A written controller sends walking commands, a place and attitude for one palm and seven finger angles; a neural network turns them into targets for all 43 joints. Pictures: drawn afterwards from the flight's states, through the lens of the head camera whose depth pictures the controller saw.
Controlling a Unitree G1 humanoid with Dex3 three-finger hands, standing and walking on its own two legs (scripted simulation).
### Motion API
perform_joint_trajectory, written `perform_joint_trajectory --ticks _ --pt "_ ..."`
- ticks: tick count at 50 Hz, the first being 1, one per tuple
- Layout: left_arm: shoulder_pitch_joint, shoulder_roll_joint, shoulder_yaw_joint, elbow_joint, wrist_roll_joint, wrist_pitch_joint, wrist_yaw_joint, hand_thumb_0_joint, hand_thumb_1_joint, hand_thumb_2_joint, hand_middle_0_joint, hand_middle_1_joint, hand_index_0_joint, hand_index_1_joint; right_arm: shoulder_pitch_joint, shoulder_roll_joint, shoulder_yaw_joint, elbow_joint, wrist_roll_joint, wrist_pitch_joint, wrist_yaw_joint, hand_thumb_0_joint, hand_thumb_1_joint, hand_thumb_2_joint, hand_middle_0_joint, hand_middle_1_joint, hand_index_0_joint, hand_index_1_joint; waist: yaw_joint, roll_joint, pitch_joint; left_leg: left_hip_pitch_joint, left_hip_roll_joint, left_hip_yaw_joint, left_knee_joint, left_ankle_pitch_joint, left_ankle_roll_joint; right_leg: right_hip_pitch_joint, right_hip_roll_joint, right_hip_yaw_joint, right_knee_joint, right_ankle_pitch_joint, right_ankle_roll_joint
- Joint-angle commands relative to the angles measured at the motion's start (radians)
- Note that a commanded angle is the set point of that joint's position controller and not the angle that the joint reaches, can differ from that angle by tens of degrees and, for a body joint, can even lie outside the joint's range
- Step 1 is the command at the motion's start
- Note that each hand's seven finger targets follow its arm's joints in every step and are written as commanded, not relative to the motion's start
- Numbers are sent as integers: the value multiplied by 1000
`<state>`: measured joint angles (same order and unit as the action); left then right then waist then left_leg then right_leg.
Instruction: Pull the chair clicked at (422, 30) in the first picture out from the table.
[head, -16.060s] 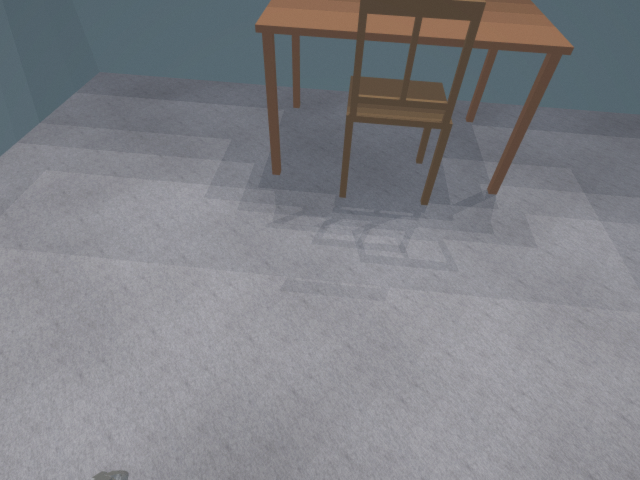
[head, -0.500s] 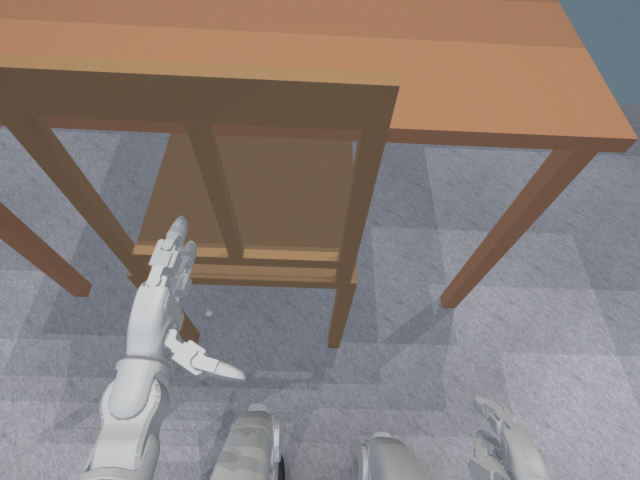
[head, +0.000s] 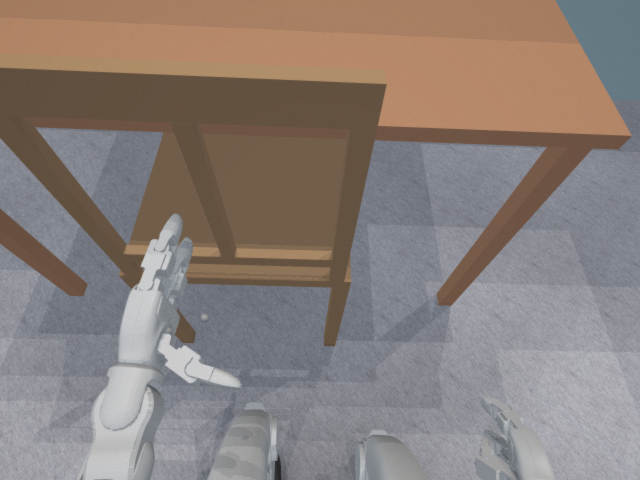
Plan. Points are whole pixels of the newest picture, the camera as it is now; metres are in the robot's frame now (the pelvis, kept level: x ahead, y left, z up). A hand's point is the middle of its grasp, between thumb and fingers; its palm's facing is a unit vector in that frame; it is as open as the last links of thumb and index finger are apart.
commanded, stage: aim the fingers beside a spindle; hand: left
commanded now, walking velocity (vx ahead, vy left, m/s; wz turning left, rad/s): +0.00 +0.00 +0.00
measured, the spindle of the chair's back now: (211, 200) +0.47 +0.17 +0.02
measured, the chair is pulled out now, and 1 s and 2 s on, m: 0.00 0.00 0.00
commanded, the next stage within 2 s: none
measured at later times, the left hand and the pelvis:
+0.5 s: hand (199, 309) +0.31 +0.16 +0.01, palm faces -0.02 -1.00 -0.03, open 16.9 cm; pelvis +0.00 +0.01 +0.00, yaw +0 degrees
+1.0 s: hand (204, 312) +0.30 +0.15 +0.04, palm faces -0.02 -1.00 -0.03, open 16.9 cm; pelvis +0.00 +0.01 +0.00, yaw +0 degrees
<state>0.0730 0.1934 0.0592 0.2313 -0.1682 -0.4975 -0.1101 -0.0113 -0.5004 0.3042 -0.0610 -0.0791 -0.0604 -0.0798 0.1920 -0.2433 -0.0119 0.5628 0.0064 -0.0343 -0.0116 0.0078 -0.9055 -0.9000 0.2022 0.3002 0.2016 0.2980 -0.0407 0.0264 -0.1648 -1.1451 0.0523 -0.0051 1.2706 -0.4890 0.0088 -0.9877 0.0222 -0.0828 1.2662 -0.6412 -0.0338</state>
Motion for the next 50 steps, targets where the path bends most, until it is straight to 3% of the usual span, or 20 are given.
perform_joint_trajectory --ticks 1,3,6,9,13,17,20,21,24,28,30,32,35,37,39,41,44,46,47,50 --pt "-155 145 119 -138 -10 -67 36 0 -500 300 -60 -80 -60 -80 2 -132 -40 -114 -5 -36 0 0 -900 -900 200 300 200 300 -10 28 -314 344 -24 -30 -132 231 21 65 1 60 -206 325 11" --pt "-108 118 111 -28 -18 -20 6 0 -500 300 -60 -80 -60 -80 6 -141 -41 -118 2 -25 2 0 -900 -900 200 300 200 300 -15 -32 -274 283 -27 -23 -131 193 23 79 1 70 -220 317 16" --pt "-109 81 64 -16 -46 24 -53 0 -500 300 -60 -80 -60 -80 2 -150 -43 -145 17 -18 -1 0 -900 -900 200 300 200 300 -19 -50 -272 263 -31 -16 -134 175 26 106 -6 88 -244 315 20" --pt "-191 91 45 -156 -59 -6 -66 0 -500 300 -60 -80 -60 -80 5 -146 -45 -154 15 -33 -8 0 -900 -900 200 300 200 300 -19 11 -343 332 -26 -27 -132 225 30 107 -8 77 -226 354 15" --pt "-233 148 74 -357 -43 -90 3 0 -500 300 -60 -80 -60 -80 8 -135 -43 -145 0 -60 -13 0 -900 -900 200 300 200 300 -5 98 -415 461 -17 -50 -144 310 24 73 -1 52 -202 356 6" --pt "-189 140 89 -199 1 -84 53 0 -500 300 -60 -80 -60 -80 16 -137 -40 -110 -8 -53 -3 0 -900 -900 200 300 200 300 -23 39 -310 394 -14 -64 -145 253 21 6 6 32 -191 292 6" --pt "-154 56 25 -16 14 -18 26 0 -500 300 -60 -80 -60 -80 3 -146 -39 -120 0 -31 8 0 -900 -900 200 300 200 300 -34 -25 -232 304 -23 -52 -150 131 21 -18 4 34 -208 214 10" --pt "-157 64 39 10 7 1 13 0 -500 300 -60 -80 -60 -80 6 -152 -41 -125 5 -24 7 0 -900 -900 200 300 200 300 -29 -45 -230 289 -25 -49 -152 113 21 -9 3 36 -214 204 10" --pt "-162 51 17 -54 -13 24 -18 0 -500 300 -60 -80 -60 -80 4 -152 -43 -159 13 -16 7 0 -900 -900 200 300 200 300 -9 -13 -307 331 -28 -45 -159 159 24 43 -2 44 -217 248 5" --pt "-201 151 87 -348 -27 -51 22 0 -500 300 -60 -80 -60 -80 7 -138 -46 -175 4 -31 -2 0 -900 -900 200 300 200 300 25 75 -477 481 -18 -55 -160 326 19 95 1 45 -192 364 0" --pt "-182 137 69 -413 -19 -86 59 0 -500 300 -60 -80 -60 -80 9 -123 -40 -165 -3 -41 2 0 -900 -900 200 300 200 300 18 110 -463 527 -13 -62 -165 365 13 69 2 34 -189 365 -1" --pt "-175 143 76 -350 4 -92 85 0 -500 300 -60 -80 -60 -80 12 -126 -40 -139 -9 -42 3 0 -900 -900 200 300 200 300 -9 68 -394 484 -10 -68 -156 345 17 40 7 30 -187 349 3" --pt "-139 50 1 -110 30 -44 67 0 -500 300 -60 -80 -60 -80 8 -134 -36 -119 -5 -27 13 0 -900 -900 200 300 200 300 -46 -10 -223 345 -15 -68 -155 175 17 -31 8 22 -202 236 9" --pt "-124 5 -34 28 30 5 27 0 -500 300 -60 -80 -60 -80 8 -144 -36 -122 6 -15 14 0 -900 -900 200 300 200 300 -57 -59 -151 275 -23 -60 -156 86 23 -46 8 28 -224 180 9" --pt "-184 5 -38 44 16 33 -8 0 -500 300 -60 -80 -60 -80 0 -157 -37 -139 20 -6 10 0 -900 -900 200 300 200 300 -50 -74 -178 267 -30 -53 -157 60 26 -19 2 37 -235 161 9" --pt "-209 33 -15 -43 -2 26 -19 0 -500 300 -60 -80 -60 -80 2 -153 -44 -158 18 -8 2 0 -900 -900 200 300 200 300 -26 -38 -282 314 -30 -50 -151 119 27 18 -2 45 -224 207 6" --pt "-249 137 61 -354 -13 -53 29 0 -500 300 -60 -80 -60 -80 2 -136 -46 -180 4 -26 -2 0 -900 -900 200 300 200 300 30 124 -489 515 -20 -62 -160 309 14 57 -3 42 -190 323 -5" --pt "-219 161 83 -460 -6 -97 84 0 -500 300 -60 -80 -60 -80 10 -121 -41 -167 -6 -38 0 0 -900 -900 200 300 200 300 38 162 -521 591 -13 -67 -166 405 5 58 0 34 -180 370 -7" --pt "-182 196 119 -450 0 -102 108 0 -500 300 -60 -80 -60 -80 18 -121 -40 -156 -9 -38 0 0 -900 -900 200 300 200 300 31 134 -496 570 -10 -72 -164 419 6 59 6 31 -178 381 -6" --pt "-151 128 87 -209 25 -68 113 0 -500 300 -60 -80 -60 -80 10 -122 -33 -124 -11 -21 11 0 -900 -900 200 300 200 300 -21 22 -317 405 -15 -58 -149 289 17 35 11 33 -194 337 7"
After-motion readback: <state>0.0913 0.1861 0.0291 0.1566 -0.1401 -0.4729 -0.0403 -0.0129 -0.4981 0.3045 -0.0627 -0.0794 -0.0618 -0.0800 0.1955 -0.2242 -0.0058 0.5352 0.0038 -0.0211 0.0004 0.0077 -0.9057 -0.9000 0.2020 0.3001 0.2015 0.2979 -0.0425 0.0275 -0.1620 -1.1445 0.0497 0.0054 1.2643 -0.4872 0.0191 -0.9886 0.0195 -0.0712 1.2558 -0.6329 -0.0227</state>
